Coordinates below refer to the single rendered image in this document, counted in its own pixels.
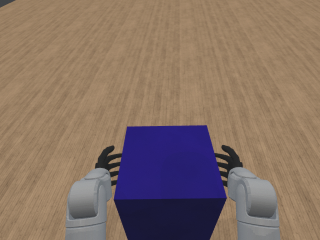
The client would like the right robot hand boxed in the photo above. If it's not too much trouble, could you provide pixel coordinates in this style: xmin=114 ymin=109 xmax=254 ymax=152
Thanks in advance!
xmin=214 ymin=145 xmax=243 ymax=187

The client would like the right robot forearm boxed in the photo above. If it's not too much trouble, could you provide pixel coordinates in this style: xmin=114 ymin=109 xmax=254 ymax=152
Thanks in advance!
xmin=227 ymin=167 xmax=281 ymax=240

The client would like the carton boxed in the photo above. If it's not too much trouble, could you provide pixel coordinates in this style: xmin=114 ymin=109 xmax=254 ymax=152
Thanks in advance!
xmin=113 ymin=125 xmax=227 ymax=240

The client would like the left robot hand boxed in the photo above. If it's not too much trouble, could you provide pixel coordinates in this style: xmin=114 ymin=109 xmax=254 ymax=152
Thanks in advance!
xmin=95 ymin=145 xmax=122 ymax=186

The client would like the left robot forearm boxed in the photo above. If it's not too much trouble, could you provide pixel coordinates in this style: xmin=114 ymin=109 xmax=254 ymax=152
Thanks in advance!
xmin=65 ymin=168 xmax=112 ymax=240

